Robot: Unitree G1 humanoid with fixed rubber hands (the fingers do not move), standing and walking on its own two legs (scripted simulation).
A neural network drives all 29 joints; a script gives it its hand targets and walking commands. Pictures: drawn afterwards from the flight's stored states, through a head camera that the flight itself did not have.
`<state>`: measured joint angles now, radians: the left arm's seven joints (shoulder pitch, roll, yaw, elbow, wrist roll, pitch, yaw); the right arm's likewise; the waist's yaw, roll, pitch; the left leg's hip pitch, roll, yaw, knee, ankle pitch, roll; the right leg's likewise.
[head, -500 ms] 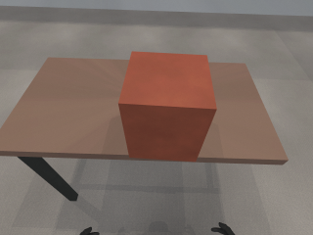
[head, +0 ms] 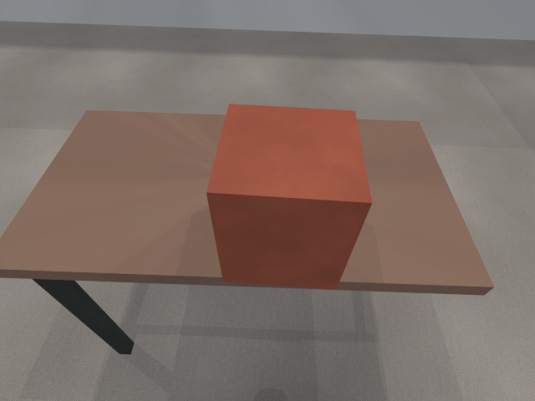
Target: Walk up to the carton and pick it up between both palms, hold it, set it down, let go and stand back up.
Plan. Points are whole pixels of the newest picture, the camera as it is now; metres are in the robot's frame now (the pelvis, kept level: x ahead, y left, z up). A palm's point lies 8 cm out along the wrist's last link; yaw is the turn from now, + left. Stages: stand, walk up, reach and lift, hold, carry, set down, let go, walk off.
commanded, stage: stand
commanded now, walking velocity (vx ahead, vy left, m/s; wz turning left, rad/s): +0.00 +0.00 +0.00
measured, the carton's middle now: (285, 201) +0.43 -0.04 +0.04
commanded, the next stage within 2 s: walk up in 0.28 s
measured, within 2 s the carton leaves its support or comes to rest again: neither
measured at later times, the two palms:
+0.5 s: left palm out of the picture -0.01 +0.20 -0.14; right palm out of the picture +0.00 -0.20 -0.14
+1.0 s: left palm out of the picture +0.04 +0.24 -0.14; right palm out of the picture +0.00 -0.22 -0.14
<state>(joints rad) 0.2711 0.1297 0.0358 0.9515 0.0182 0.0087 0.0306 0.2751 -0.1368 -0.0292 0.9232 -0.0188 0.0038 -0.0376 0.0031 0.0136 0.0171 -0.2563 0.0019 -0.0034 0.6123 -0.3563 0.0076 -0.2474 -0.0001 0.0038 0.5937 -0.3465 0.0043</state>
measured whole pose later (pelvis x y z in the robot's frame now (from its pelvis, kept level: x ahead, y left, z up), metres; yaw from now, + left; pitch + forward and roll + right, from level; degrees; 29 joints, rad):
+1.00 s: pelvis -0.01 +0.01 +0.00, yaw -6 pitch -3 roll +1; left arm 0.24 0.16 -0.02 1.06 0.02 -0.01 0.05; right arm 0.20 -0.18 -0.01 1.08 -0.01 0.02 -0.04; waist 0.01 -0.01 0.08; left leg -0.16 -0.01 0.11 0.54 -0.34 0.03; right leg -0.22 -0.01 0.11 0.61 -0.33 0.03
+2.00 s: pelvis -0.03 +0.03 +0.00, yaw -15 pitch -1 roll +2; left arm 0.27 0.21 -0.03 0.91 0.02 0.01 0.04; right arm 0.23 -0.25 0.01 0.97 -0.01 0.01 -0.02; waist -0.01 -0.01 0.09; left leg -0.22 -0.01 0.21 0.58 -0.34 0.05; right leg -0.37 0.05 0.25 0.69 -0.29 0.03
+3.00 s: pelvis -0.05 +0.03 -0.03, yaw -12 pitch +0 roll +1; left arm -0.01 0.24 -0.04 0.87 -0.03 0.40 0.01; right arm 0.10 -0.24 -0.12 1.03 -0.10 0.08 0.10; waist -0.05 0.02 0.16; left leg -0.40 0.04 0.15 0.84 -0.44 0.04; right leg -0.48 0.01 0.06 0.84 -0.36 0.01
